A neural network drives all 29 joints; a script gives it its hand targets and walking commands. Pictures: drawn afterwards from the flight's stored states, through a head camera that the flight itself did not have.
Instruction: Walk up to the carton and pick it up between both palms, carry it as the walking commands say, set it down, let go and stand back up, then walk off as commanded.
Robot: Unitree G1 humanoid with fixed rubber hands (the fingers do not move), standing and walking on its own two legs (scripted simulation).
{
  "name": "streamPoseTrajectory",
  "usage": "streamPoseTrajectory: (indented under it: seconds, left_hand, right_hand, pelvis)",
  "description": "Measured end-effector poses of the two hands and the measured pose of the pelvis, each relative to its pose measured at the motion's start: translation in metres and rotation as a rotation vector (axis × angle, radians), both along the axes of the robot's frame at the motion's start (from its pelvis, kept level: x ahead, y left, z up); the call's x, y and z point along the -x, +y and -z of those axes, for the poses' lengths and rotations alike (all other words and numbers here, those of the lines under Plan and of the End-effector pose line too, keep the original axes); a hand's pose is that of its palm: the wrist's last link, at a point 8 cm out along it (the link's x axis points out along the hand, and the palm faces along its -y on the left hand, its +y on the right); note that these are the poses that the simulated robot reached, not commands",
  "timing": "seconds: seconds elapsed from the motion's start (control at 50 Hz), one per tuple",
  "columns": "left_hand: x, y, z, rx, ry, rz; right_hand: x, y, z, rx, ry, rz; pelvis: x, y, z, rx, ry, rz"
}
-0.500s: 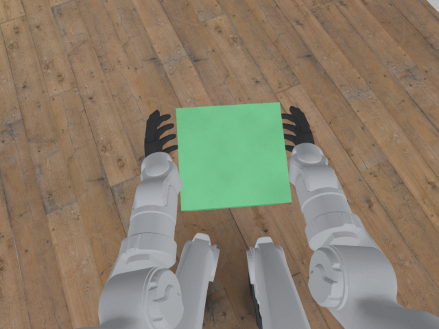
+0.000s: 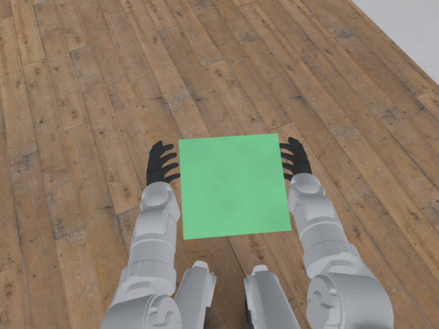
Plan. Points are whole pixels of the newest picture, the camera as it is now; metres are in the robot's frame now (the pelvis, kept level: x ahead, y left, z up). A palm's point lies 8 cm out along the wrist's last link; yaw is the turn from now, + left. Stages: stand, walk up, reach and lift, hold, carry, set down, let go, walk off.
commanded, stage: reach and lift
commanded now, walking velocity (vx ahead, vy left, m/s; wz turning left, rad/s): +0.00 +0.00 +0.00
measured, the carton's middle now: (229, 192) +0.40 +0.02 -0.13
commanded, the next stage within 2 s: none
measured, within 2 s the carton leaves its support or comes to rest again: neither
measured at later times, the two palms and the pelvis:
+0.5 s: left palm (143, 175) +0.36 +0.16 +0.04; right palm (310, 171) +0.39 -0.11 +0.03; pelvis +0.02 +0.00 +0.07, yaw +0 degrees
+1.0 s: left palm (124, 161) +0.35 +0.16 +0.11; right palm (326, 162) +0.37 -0.11 +0.10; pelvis +0.03 +0.01 +0.12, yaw +0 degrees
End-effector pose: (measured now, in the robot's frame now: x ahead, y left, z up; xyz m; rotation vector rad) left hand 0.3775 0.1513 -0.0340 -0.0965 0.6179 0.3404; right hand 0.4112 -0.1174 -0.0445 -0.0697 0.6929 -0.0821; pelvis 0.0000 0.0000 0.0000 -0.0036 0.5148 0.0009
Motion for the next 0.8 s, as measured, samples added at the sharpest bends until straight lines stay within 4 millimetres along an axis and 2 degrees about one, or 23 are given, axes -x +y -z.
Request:
streamPoseTrajectory:
  seconds: [0.28, 0.8]
  left_hand:
    - [0.01, 0.0, -0.037, 0.001, 0.001, 0.013]
    - [0.019, 0.009, -0.116, -0.031, 0.018, 0.074]
  right_hand:
    - [0.013, -0.001, -0.037, -0.01, -0.003, 0.014]
    - [0.033, 0.003, -0.117, -0.013, -0.002, -0.01]
  pelvis:
    - [-0.013, -0.001, -0.039, -0.001, -0.057, 0.003]
    - [-0.024, 0.007, -0.099, -0.005, -0.234, 0.001]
